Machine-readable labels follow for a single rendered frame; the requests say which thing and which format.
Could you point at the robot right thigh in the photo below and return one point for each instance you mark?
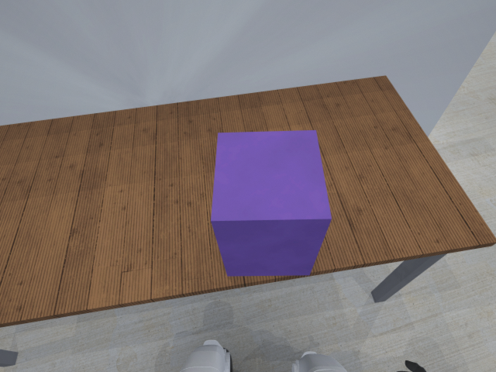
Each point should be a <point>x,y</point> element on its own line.
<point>317,363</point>

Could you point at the carton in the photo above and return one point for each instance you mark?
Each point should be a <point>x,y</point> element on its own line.
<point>270,208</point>

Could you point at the robot left thigh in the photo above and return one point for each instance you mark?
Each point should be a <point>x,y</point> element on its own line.
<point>207,358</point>

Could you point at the table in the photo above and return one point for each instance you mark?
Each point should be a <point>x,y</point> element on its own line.
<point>113,209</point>

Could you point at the robot thigh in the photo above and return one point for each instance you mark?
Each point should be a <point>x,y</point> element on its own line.
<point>317,363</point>
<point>207,358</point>

